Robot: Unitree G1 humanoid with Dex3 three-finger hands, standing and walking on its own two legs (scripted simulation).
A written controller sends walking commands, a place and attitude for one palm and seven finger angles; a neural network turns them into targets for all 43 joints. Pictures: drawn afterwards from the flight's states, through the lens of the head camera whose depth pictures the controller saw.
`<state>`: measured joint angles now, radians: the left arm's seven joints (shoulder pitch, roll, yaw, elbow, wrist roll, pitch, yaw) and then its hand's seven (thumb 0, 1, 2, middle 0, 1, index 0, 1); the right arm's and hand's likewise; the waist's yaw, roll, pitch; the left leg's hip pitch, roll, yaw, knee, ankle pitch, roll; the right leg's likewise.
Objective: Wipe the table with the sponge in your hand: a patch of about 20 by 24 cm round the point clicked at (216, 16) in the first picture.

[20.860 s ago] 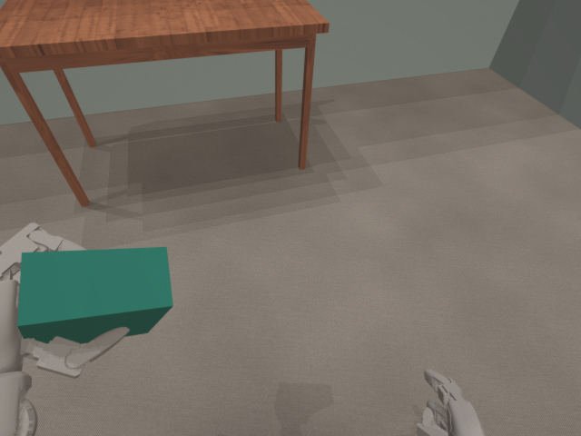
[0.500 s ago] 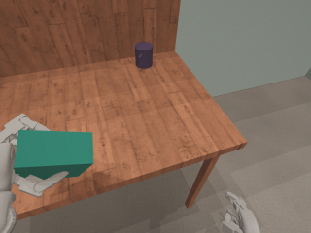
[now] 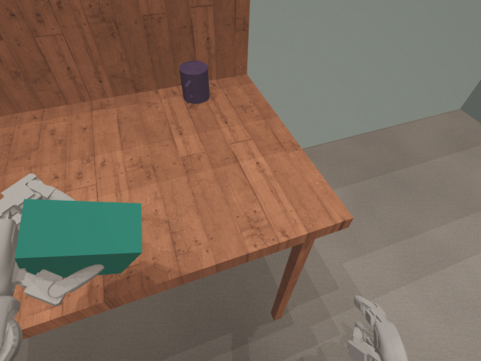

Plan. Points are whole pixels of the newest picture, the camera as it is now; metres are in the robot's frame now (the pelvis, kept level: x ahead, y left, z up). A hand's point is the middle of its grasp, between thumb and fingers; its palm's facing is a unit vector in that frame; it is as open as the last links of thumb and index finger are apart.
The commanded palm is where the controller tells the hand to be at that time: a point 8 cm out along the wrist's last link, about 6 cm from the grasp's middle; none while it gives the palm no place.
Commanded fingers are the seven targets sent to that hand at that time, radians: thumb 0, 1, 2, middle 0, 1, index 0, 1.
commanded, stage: shuffle to correct the standing spot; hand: left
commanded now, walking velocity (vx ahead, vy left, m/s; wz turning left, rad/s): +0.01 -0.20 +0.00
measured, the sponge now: (98, 242) +0.23 +0.21 +0.14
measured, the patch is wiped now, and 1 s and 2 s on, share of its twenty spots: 0.00 0.00 0.00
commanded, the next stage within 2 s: come to a stop and stand still in 0.20 s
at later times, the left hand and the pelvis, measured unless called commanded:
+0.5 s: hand (74, 257) +0.20 +0.21 +0.16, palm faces +0.35 -0.85 -0.40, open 10.2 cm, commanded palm +0.15 +0.25 +0.18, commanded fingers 0.00 0.10 1.30 -1.20 -1.60 -1.20 -1.60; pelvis -0.01 -0.03 +0.00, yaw +0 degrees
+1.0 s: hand (38, 294) +0.16 +0.25 +0.14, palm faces +0.24 -0.86 -0.45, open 10.2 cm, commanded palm +0.12 +0.29 +0.18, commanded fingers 0.00 0.10 1.30 -1.20 -1.60 -1.20 -1.60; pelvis -0.05 +0.02 +0.00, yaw -2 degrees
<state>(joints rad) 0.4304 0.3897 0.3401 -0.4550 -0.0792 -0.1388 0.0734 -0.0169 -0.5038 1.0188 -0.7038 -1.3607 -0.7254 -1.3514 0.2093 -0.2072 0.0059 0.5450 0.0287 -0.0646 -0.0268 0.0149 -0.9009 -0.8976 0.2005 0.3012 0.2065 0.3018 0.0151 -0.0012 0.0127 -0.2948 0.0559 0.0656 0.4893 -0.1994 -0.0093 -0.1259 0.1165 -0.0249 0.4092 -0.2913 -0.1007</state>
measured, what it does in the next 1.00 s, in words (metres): shifts its weight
